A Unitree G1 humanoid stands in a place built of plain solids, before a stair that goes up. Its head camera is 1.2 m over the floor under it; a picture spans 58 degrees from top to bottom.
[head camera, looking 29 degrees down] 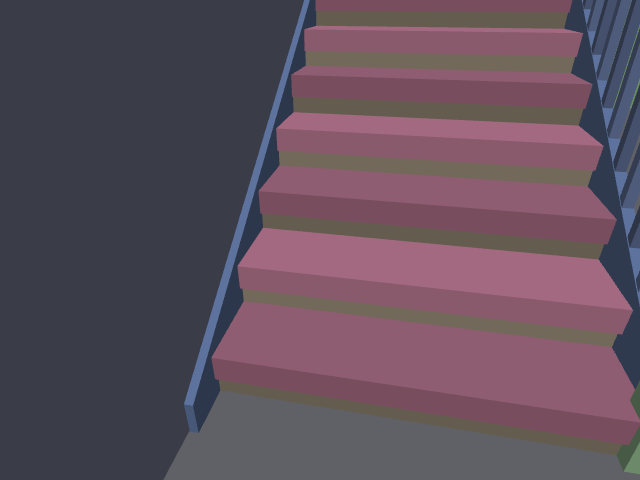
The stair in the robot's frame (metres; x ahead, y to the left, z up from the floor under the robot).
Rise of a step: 0.18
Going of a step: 0.28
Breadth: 1.30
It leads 11 degrees to the right of straight ahead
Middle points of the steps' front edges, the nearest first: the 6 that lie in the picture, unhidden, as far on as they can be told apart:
0.93 -0.27 0.18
1.20 -0.34 0.36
1.47 -0.39 0.53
1.75 -0.45 0.71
2.02 -0.50 0.89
2.30 -0.56 1.07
